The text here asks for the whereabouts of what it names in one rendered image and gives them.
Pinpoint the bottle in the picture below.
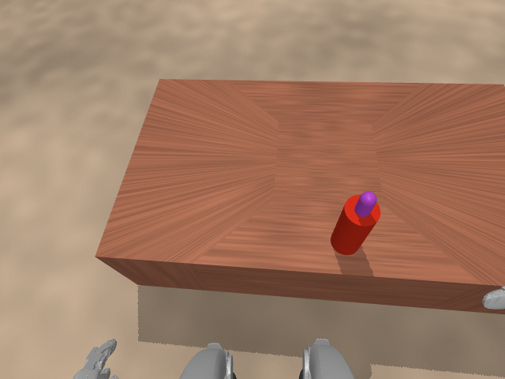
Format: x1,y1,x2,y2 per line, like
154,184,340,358
331,192,380,255

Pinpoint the right robot hand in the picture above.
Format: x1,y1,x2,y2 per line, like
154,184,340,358
482,286,505,310

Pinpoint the left robot hand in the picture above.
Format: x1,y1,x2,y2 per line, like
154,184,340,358
73,339,118,379

